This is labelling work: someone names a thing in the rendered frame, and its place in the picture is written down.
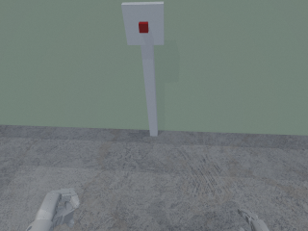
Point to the panel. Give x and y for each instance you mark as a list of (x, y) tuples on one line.
[(153, 13)]

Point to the robot left hand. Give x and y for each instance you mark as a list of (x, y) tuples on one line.
[(49, 207)]

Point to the robot right hand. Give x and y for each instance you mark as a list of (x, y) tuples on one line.
[(252, 219)]

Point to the robot left forearm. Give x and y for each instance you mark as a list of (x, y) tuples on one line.
[(41, 225)]

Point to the button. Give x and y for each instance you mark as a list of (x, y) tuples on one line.
[(143, 27)]

